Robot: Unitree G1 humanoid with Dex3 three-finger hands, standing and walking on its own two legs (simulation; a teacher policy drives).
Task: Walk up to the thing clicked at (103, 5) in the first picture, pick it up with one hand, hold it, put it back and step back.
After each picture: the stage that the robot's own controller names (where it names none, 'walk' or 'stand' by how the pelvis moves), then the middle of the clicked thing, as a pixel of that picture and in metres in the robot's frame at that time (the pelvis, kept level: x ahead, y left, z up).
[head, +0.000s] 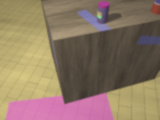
stand; (102, 12) +0.89 -0.10 +0.01
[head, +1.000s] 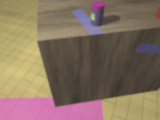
walk; (97, 14) +0.79 -0.03 +0.05
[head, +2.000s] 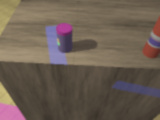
walk; (64, 38) +0.56 +0.15 +0.03
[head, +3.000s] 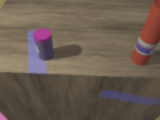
stand; (44, 45) +0.51 +0.17 +0.05
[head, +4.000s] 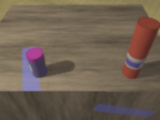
stand; (37, 63) +0.47 +0.21 +0.01
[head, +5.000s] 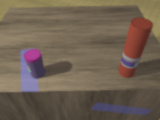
stand; (35, 64) +0.48 +0.22 +0.01
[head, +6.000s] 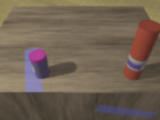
stand; (40, 64) +0.47 +0.20 +0.01
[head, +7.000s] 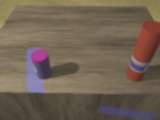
stand; (42, 65) +0.47 +0.19 +0.01
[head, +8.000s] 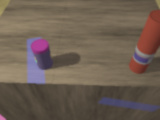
rise first; (42, 55) +0.48 +0.19 +0.01
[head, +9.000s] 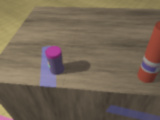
rise first; (55, 60) +0.49 +0.18 +0.01
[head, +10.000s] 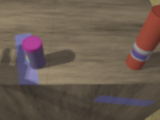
go down; (35, 53) +0.48 +0.16 +0.02
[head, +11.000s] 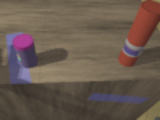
go down; (26, 52) +0.49 +0.17 +0.04
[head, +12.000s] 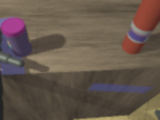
close in; (18, 38) +0.49 +0.18 +0.08
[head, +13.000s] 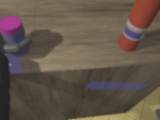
lift; (15, 37) +0.50 +0.18 +0.08
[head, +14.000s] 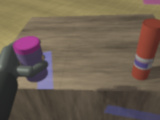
lift; (32, 59) +0.33 +0.17 +0.21
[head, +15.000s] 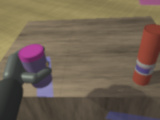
hold; (36, 66) +0.33 +0.15 +0.19
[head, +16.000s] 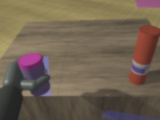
hold; (35, 74) +0.33 +0.16 +0.16
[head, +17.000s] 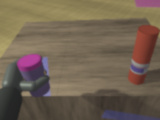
hold; (35, 75) +0.32 +0.16 +0.16
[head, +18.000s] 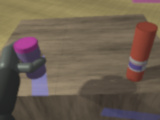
crouch; (31, 58) +0.37 +0.17 +0.19
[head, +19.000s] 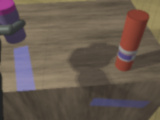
lower; (9, 22) +0.48 +0.20 +0.22
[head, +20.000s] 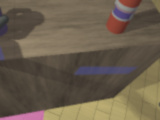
lower; out of the picture +0.55 +0.19 +0.10
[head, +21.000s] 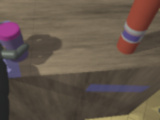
lower; (13, 43) +0.48 +0.19 +0.08
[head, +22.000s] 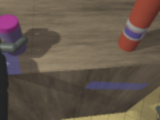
lower; (11, 36) +0.50 +0.19 +0.08
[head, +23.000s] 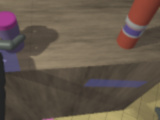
lower; (9, 33) +0.50 +0.19 +0.08
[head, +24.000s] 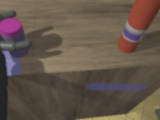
open; (15, 39) +0.50 +0.18 +0.07
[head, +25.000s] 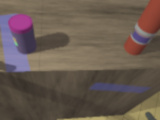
sink last; (23, 35) +0.50 +0.17 +0.07
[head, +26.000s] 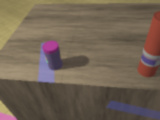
sink last; (53, 56) +0.50 +0.19 +0.04
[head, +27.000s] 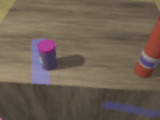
stand; (48, 55) +0.48 +0.17 +0.02
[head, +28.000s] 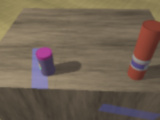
stand; (46, 62) +0.50 +0.19 +0.01
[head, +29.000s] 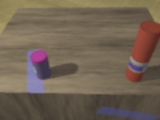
stand; (41, 65) +0.48 +0.20 +0.01
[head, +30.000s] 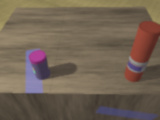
stand; (40, 65) +0.47 +0.20 +0.01
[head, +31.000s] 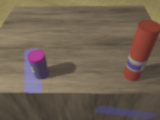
stand; (39, 65) +0.47 +0.21 +0.01
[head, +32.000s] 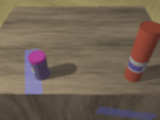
stand; (39, 65) +0.47 +0.20 +0.01
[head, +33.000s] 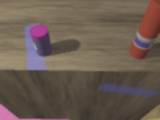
walk; (41, 41) +0.52 +0.19 +0.02
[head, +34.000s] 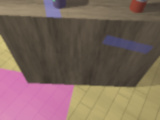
walk; out of the picture +0.79 +0.14 +0.04
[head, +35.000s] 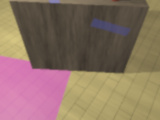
stand; out of the picture +1.12 +0.19 +0.03
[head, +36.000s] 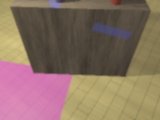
stand; out of the picture +1.09 +0.18 +0.02
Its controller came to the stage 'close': yes
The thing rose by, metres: 0.20
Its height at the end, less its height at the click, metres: +0.00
